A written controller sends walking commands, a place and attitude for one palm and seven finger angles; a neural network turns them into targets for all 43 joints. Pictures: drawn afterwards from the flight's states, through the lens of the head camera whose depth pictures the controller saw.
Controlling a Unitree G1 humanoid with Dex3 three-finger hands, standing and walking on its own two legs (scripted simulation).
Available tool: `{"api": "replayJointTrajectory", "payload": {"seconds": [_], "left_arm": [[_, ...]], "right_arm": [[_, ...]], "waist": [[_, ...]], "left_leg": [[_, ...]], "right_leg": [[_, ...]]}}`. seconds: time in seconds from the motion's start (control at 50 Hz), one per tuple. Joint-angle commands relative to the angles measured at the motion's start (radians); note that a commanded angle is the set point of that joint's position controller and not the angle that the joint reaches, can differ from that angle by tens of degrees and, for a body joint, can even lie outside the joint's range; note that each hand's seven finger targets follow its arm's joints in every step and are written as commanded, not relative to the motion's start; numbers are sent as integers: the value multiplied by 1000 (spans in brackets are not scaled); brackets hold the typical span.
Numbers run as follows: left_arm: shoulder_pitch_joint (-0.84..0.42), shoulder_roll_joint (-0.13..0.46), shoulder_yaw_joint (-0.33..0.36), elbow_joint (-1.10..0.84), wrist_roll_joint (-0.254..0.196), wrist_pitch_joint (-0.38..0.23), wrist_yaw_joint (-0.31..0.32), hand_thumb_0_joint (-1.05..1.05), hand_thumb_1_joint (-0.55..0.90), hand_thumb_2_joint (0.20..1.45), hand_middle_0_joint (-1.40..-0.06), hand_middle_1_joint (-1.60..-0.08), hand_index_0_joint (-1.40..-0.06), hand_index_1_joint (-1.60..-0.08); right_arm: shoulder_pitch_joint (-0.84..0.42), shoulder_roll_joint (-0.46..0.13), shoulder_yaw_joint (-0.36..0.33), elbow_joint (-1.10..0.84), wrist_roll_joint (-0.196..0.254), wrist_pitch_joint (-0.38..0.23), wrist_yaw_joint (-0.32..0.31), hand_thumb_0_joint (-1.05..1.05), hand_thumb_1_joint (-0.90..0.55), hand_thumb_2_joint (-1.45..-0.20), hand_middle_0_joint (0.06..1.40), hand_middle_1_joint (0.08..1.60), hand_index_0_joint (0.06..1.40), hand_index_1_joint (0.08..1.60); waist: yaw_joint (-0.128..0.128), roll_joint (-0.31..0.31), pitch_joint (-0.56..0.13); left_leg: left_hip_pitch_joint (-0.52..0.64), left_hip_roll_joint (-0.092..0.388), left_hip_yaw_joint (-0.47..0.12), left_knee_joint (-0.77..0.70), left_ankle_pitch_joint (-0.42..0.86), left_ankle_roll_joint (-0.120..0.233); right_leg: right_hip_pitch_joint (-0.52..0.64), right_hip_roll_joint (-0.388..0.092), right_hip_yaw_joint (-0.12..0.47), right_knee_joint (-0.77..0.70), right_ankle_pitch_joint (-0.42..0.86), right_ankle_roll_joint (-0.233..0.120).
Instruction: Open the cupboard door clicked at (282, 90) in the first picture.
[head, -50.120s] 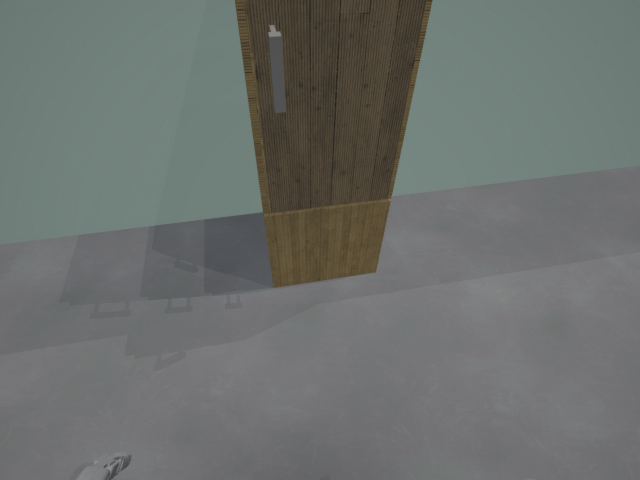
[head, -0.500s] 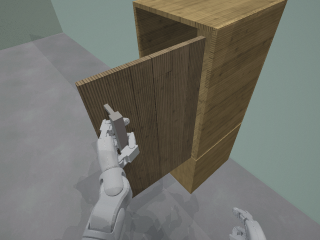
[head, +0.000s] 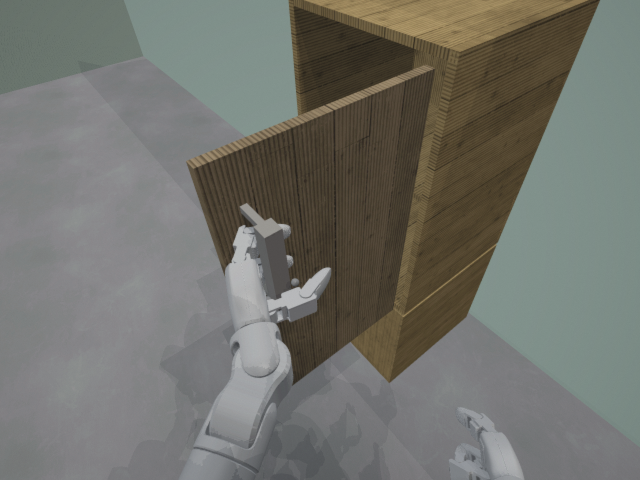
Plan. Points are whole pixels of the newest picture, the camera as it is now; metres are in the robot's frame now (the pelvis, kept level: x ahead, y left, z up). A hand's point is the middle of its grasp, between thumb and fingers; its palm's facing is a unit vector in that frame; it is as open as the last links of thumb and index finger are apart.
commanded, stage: open thumb and fingers to let go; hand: left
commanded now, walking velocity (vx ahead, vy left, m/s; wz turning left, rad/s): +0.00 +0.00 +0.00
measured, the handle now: (266, 263) +0.35 +0.10 +0.11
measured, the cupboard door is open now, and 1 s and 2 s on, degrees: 90 92 92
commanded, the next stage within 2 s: slide the hand sideways off the handle in 0.46 s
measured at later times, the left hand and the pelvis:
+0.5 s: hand (296, 282) +0.32 +0.06 +0.11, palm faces +0.29 -0.96 -0.02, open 14.7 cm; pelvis -0.02 +0.02 +0.00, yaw -1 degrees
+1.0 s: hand (283, 319) +0.27 +0.06 +0.11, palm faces -0.11 -0.99 +0.01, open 16.2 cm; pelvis -0.01 +0.01 +0.00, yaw -2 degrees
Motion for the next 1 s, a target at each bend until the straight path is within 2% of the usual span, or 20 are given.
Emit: {"api": "replayJointTrajectory", "payload": {"seconds": [0.0, 0.06, 0.16, 0.4, 0.42, 0.54, 0.56, 0.58, 0.6, 0.62, 0.64, 0.66, 0.68, 0.7, 0.74, 0.76, 0.78, 0.84, 0.9, 0.98], "left_arm": [[-338, -83, -18, -205, 26, -66, 15, 0, -430, 330, -305, -1207, -305, -1207], [-317, -85, -15, -201, 27, -62, 20, 0, -500, 300, -300, -1200, -300, -1200], [-360, -84, -8, -167, 28, -54, 33, 0, -500, 300, -258, -950, -258, -950], [-388, -99, -4, -149, 36, -43, 70, 0, -500, 300, -158, -350, -158, -350], [-395, -112, -17, -146, 37, -41, 70, 0, -500, 300, -150, -300, -150, -300], [-410, -111, -8, -142, 35, -40, 78, 0, -500, 300, -150, -300, -150, -300], [-367, -34, -207, -110, 109, -88, -149, 0, -500, 300, -150, -300, -150, -300], [-420, 72, -104, -207, 67, -145, -269, 0, -500, 300, -150, -300, -150, -300], [-409, 107, -89, -209, 49, -176, -342, 0, -500, 300, -150, -300, -150, -300], [-417, 133, -78, -220, 31, -198, -405, 0, -500, 300, -150, -300, -150, -300], [-422, 128, -90, -210, 1, -213, -474, 0, -500, 300, -150, -300, -150, -300], [-396, 123, -96, -189, -42, -215, -544, 0, -500, 300, -150, -300, -150, -300], [-399, 117, -65, -176, -95, -207, -577, 0, -500, 300, -150, -300, -150, -300], [-416, 96, -51, -179, -143, -192, -589, 0, -500, 300, -150, -300, -150, -300], [-338, 114, 42, -159, -216, -154, -577, 0, -500, 300, -150, -300, -150, -300], [-294, 119, 69, -167, -232, -140, -563, 0, -500, 300, -150, -300, -150, -300], [-260, 113, 75, -180, -235, -132, -548, 0, -500, 300, -150, -300, -150, -300], [-203, 121, 68, -273, -182, -137, -498, 0, -500, 300, -150, -300, -150, -300], [-121, 173, 79, -327, -119, -156, -472, 0, -500, 300, -150, -300, -150, -300], [-125, 216, 88, -374, -92, -150, -479, 0, -500, 300, -150, -300, -150, -300]], "right_arm": [[-132, -83, -21, -148, -1, -48, 1, 0, -900, -900, 200, 300, 200, 300], [-133, -80, -21, -149, -1, -43, 3, 0, -900, -900, 200, 300, 200, 300], [-143, -80, -18, -141, 1, -36, 4, 0, -900, -900, 200, 300, 200, 300], [-150, -77, -22, -140, -1, -20, 9, 0, -900, -900, 200, 300, 200, 300], [-150, -76, -21, -140, -1, -21, 11, 0, -900, -900, 200, 300, 200, 300], [-150, -77, -21, -137, 0, -23, 13, 0, -900, -900, 200, 300, 200, 300], [-49, -113, -18, -105, 0, -17, 14, 0, -900, -900, 200, 300, 200, 300], [-51, -115, -27, -148, 14, -17, 0, 0, -900, -900, 200, 300, 200, 300], [-50, -113, -22, -164, 15, -19, -14, 0, -900, -900, 200, 300, 200, 300], [-59, -109, -13, -177, 20, -25, -25, 0, -900, -900, 200, 300, 200, 300], [-59, -106, -7, -179, 28, -36, -30, 0, -900, -900, 200, 300, 200, 300], [-61, -110, 1, -190, 39, -44, -33, 0, -900, -900, 200, 300, 200, 300], [-79, -105, 11, -201, 50, -57, -39, 0, -900, -900, 200, 300, 200, 300], [-97, -104, 17, -208, 58, -72, -43, 0, -900, -900, 200, 300, 200, 300], [-111, -110, 21, -212, 65, -98, -45, 0, -900, -900, 200, 300, 200, 300], [-122, -110, 23, -219, 66, -108, -41, 0, -900, -900, 200, 300, 200, 300], [-120, -110, 22, -222, 67, -117, -35, 0, -900, -900, 200, 300, 200, 300], [-101, -112, 11, -233, 60, -131, -13, 0, -900, -900, 200, 300, 200, 300], [-78, -114, 4, -240, 52, -131, 6, 0, -900, -900, 200, 300, 200, 300], [-86, -111, 9, -251, 49, -119, 3, 0, -900, -900, 200, 300, 200, 300]], "waist": [[-5, -147, -186], [9, -144, -203], [6, -137, -177], [20, -105, -222], [11, -114, -209], [11, -129, -198], [-76, -232, -119], [-40, -141, -232], [-24, -125, -274], [-21, -89, -281], [-38, -90, -254], [-39, -42, -221], [-34, -53, -189], [-32, -38, -169], [-4, -118, -146], [20, -128, -144], [21, -156, -142], [24, -142, -153], [30, -110, -162], [15, -86, -135]], "left_leg": [[70, -24, 11, -46, 200, 30], [67, -22, 9, -51, 211, 26], [60, -20, 7, -59, 183, 25], [50, -17, 8, -67, 177, 19], [50, -14, 7, -64, 178, 19], [40, -17, 7, -58, 148, 20], [58, -16, -4, -73, 176, 39], [74, -21, 12, -69, 200, 43], [85, -29, 14, -64, 227, 49], [89, -34, 18, -61, 219, 50], [93, -33, 16, -61, 204, 50], [94, -33, 13, -64, 177, 47], [76, -31, 7, -76, 133, 42], [73, -30, 0, -88, 91, 37], [45, -26, -11, -109, 50, 30], [35, -26, -13, -120, 47, 27], [35, -23, -14, -124, 55, 27], [49, -18, 0, -116, 102, 28], [47, -16, 11, -110, 122, 28], [39, -21, 22, -106, 88, 35]], "right_leg": [[31, -9, 38, -116, 186, -3], [50, -6, 33, -112, 191, -8], [29, -2, 31, -122, 137, -10], [36, 4, 21, -98, 114, -20], [23, 5, 18, -98, 115, -19], [8, 5, 25, -109, 75, -17], [-26, 2, 52, -91, 163, -11], [17, 1, 56, -66, 222, -16], [57, -1, 58, -48, 273, -19], [62, -3, 59, -50, 280, -18], [47, -3, 53, -57, 268, -16], [28, 1, 51, -63, 236, -19], [16, 6, 43, -76, 186, -16], [5, 12, 36, -89, 129, -14], [17, 18, 23, -114, 65, -7], [29, 20, 17, -115, 48, -8], [30, 19, 15, -114, 51, -5], [21, 17, 19, -98, 94, -2], [26, 13, 32, -85, 116, -6], [22, 7, 52, -104, 88, -3]]}}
